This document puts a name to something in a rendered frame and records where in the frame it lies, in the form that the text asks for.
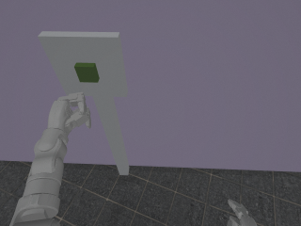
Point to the robot right hand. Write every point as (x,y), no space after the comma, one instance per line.
(241,213)

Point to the robot left hand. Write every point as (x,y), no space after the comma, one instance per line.
(62,117)

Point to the left robot forearm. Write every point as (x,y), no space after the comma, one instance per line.
(40,199)

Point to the panel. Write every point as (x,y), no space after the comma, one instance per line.
(66,48)

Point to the button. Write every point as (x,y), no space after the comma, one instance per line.
(87,72)

